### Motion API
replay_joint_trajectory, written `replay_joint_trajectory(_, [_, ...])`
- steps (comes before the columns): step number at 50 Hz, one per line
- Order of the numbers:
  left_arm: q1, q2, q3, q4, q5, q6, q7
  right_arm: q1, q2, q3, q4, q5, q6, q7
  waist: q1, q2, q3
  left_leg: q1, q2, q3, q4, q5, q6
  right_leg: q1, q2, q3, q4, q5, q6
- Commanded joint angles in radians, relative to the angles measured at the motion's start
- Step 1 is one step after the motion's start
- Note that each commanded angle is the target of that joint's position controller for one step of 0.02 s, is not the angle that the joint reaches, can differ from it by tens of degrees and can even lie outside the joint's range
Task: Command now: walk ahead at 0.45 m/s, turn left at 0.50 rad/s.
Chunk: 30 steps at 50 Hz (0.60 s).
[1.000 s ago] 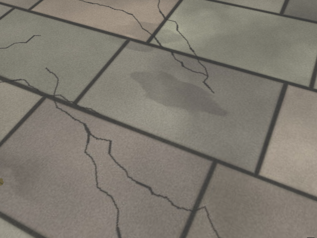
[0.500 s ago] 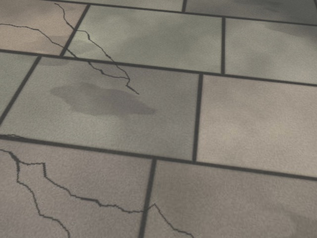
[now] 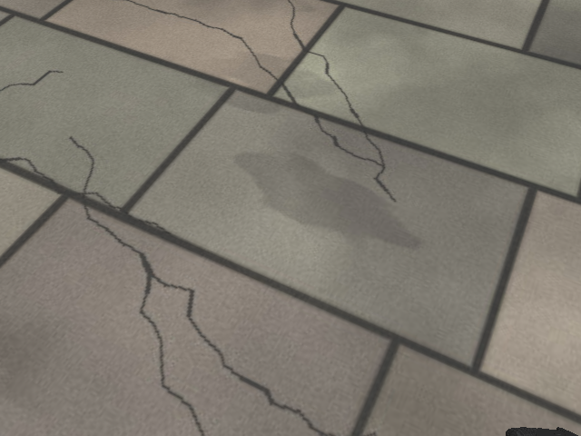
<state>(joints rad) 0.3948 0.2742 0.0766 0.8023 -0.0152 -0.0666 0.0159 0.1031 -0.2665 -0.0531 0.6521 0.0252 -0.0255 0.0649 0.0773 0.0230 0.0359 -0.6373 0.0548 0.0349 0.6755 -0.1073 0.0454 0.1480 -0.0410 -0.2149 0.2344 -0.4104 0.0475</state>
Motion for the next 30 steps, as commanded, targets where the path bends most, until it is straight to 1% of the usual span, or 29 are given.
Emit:
replay_joint_trajectory(1, [-0.030,0.222,0.053,-0.048,-0.011,0.006,0.006,0.034,-0.128,-0.047,-0.084,0.003,-0.011,0.004,-0.112,-0.147,-0.037,0.218,-0.108,0.099,-0.038,-0.105,0.077,-0.071,-0.241,0.022,0.233,1.088,-0.148])
replay_joint_trajectory(2, [-0.035,0.219,0.048,-0.055,-0.016,0.009,0.010,0.202,-0.185,-0.080,-0.043,0.007,-0.005,-0.008,-0.205,-0.125,-0.139,0.482,-0.153,0.099,-0.087,-0.056,0.117,-0.171,-0.205,-0.008,0.454,1.114,-0.116])
replay_joint_trajectory(3, [-0.024,0.175,0.028,-0.079,0.003,-0.003,0.012,0.356,-0.257,-0.107,-0.012,0.011,0.009,-0.031,-0.266,-0.019,-0.234,0.811,-0.043,-0.106,-0.088,-0.055,0.169,-0.450,-0.163,0.009,0.759,0.743,-0.071])
replay_joint_trajectory(4, [0.066,0.028,-0.020,-0.141,0.029,-0.028,-0.001,0.314,-0.355,-0.110,-0.023,0.012,-0.005,-0.034,-0.128,0.253,-0.367,1.057,0.236,-0.736,-0.244,-0.352,0.358,-0.827,0.047,0.135,1.112,-0.175,-0.014])
replay_joint_trajectory(5, [-0.064,0.128,-0.004,-0.149,-0.007,-0.063,-0.009,0.337,-0.260,-0.084,-0.049,0.003,-0.019,-0.031,-0.216,0.122,-0.431,1.052,0.270,-0.874,-0.386,-0.425,0.350,-0.901,0.042,0.336,1.197,-0.158,-0.030])
replay_joint_trajectory(6, [-0.154,0.164,0.006,-0.184,-0.037,-0.075,-0.012,0.300,-0.213,-0.069,-0.029,-0.005,-0.031,-0.029,-0.212,0.091,-0.268,0.940,0.247,-0.729,-0.406,-0.332,0.301,-0.974,0.005,0.319,1.180,-0.058,-0.048])
replay_joint_trajectory(7, [-0.164,0.149,-0.002,-0.188,-0.020,-0.084,-0.005,0.236,-0.196,-0.061,-0.034,-0.001,-0.038,-0.030,-0.160,0.002,-0.175,0.781,0.205,-0.608,-0.399,-0.211,0.273,-0.941,-0.042,0.313,1.097,0.029,-0.060])
replay_joint_trajectory(8, [-0.161,0.148,0.003,-0.181,0.009,-0.084,0.001,0.168,-0.172,-0.054,-0.046,-0.006,-0.039,-0.032,-0.115,-0.019,-0.120,0.644,0.162,-0.514,-0.402,-0.102,0.253,-0.881,-0.071,0.310,1.018,0.078,-0.056])
replay_joint_trajectory(9, [-0.135,0.152,0.008,-0.175,0.016,-0.074,0.000,0.126,-0.155,-0.046,-0.064,-0.022,-0.041,-0.037,-0.078,0.006,-0.103,0.554,0.133,-0.461,-0.426,-0.030,0.250,-0.816,-0.091,0.319,0.988,0.114,-0.053])
replay_joint_trajectory(10, [-0.119,0.149,0.008,-0.171,0.021,-0.062,-0.003,0.103,-0.152,-0.045,-0.069,-0.025,-0.043,-0.040,-0.060,0.021,-0.092,0.500,0.119,-0.439,-0.449,0.012,0.257,-0.788,-0.094,0.313,0.961,0.130,-0.041])
replay_joint_trajectory(12, [-0.113,0.129,0.003,-0.166,0.034,-0.040,-0.003,0.107,-0.155,-0.044,-0.053,-0.016,-0.050,-0.048,-0.047,0.017,-0.067,0.418,0.100,-0.374,-0.469,0.105,0.264,-0.774,-0.090,0.289,0.894,0.157,-0.009])
replay_joint_trajectory(14, [-0.184,0.110,-0.006,-0.189,0.041,-0.032,0.000,0.130,-0.171,-0.047,-0.034,-0.012,-0.051,-0.060,-0.062,0.010,-0.030,0.370,0.071,-0.323,-0.476,0.147,0.252,-0.796,-0.076,0.271,0.780,0.249,0.020])
replay_joint_trajectory(15, [-0.212,0.099,-0.013,-0.192,0.039,-0.033,-0.003,0.138,-0.166,-0.043,-0.023,-0.013,-0.050,-0.065,-0.073,0.020,-0.026,0.375,0.055,-0.284,-0.476,0.157,0.235,-0.798,-0.071,0.262,0.694,0.327,0.026])
replay_joint_trajectory(17, [-0.275,0.070,-0.027,-0.191,0.031,-0.040,-0.014,0.162,-0.153,-0.035,0.001,-0.011,-0.050,-0.068,-0.112,0.043,-0.026,0.379,0.022,-0.212,-0.464,0.145,0.191,-0.742,-0.052,0.242,0.510,0.491,0.022])
replay_joint_trajectory(18, [-0.315,0.060,-0.033,-0.196,0.025,-0.045,-0.021,0.184,-0.157,-0.034,0.013,-0.010,-0.051,-0.068,-0.136,0.048,-0.021,0.383,0.026,-0.202,-0.464,0.116,0.180,-0.716,-0.040,0.228,0.445,0.557,0.015])
replay_joint_trajectory(19, [-0.352,0.059,-0.035,-0.203,0.017,-0.049,-0.028,0.209,-0.167,-0.034,0.026,-0.009,-0.053,-0.067,-0.157,0.049,-0.015,0.397,0.044,-0.209,-0.471,0.081,0.177,-0.702,-0.032,0.221,0.405,0.597,0.007])
replay_joint_trajectory(20, [-0.377,0.067,-0.035,-0.210,0.008,-0.051,-0.033,0.228,-0.176,-0.034,0.038,-0.009,-0.054,-0.065,-0.170,0.051,-0.005,0.429,0.066,-0.221,-0.469,0.063,0.178,-0.709,-0.031,0.224,0.374,0.608,-0.004])
replay_joint_trajectory(22, [-0.418,0.085,-0.031,-0.227,0.001,-0.054,-0.045,0.256,-0.183,-0.033,0.060,-0.011,-0.051,-0.063,-0.187,0.047,0.014,0.541,0.114,-0.240,-0.446,0.090,0.177,-0.773,-0.029,0.231,0.328,0.566,-0.037])
replay_joint_trajectory(24, [-0.438,0.093,-0.029,-0.245,0.000,-0.056,-0.060,0.275,-0.190,-0.036,0.081,-0.014,-0.043,-0.065,-0.185,0.044,0.026,0.657,0.159,-0.244,-0.409,0.175,0.166,-0.837,-0.020,0.233,0.302,0.467,-0.076])
replay_joint_trajectory(25, [-0.430,0.095,-0.028,-0.248,-0.001,-0.055,-0.066,0.276,-0.195,-0.038,0.088,-0.014,-0.038,-0.068,-0.176,0.048,0.024,0.698,0.172,-0.236,-0.386,0.242,0.156,-0.839,-0.012,0.231,0.294,0.413,-0.095])
replay_joint_trajectory(26, [-0.398,0.103,-0.024,-0.244,-0.001,-0.054,-0.070,0.263,-0.200,-0.040,0.089,-0.015,-0.034,-0.071,-0.153,0.054,0.007,0.720,0.171,-0.215,-0.349,0.369,0.141,-0.797,0.006,0.220,0.287,0.361,-0.115])
replay_joint_trajectory(27, [-0.340,0.121,-0.014,-0.233,-0.001,-0.051,-0.070,0.246,-0.210,-0.042,0.086,-0.018,-0.030,-0.074,-0.119,0.067,-0.037,0.729,0.160,-0.188,-0.282,0.567,0.128,-0.706,0.041,0.195,0.291,0.315,-0.136])
replay_joint_trajectory(28, [-0.221,0.150,0.004,-0.202,0.001,-0.048,-0.066,0.223,-0.211,-0.040,0.080,-0.022,-0.022,-0.077,-0.051,0.057,-0.116,0.715,0.125,-0.142,-0.136,0.750,0.108,-0.541,0.085,0.162,0.271,0.332,-0.165])
replay_joint_trajectory(29, [-0.073,0.192,0.022,-0.174,0.004,-0.045,-0.060,0.209,-0.195,-0.031,0.063,-0.030,-0.020,-0.083,0.021,0.029,-0.217,0.595,0.086,-0.100,0.075,0.712,0.075,-0.293,0.040,0.231,0.280,0.406,-0.209])
replay_joint_trajectory(30, [0.028,0.295,0.047,-0.173,0.014,-0.042,-0.055,0.312,-0.123,-0.006,0.030,-0.048,-0.038,-0.080,-0.006,-0.173,-0.366,0.235,-0.048,-0.049,0.461,0.283,-0.002,0.097,-0.197,0.646,0.287,0.381,-0.363])
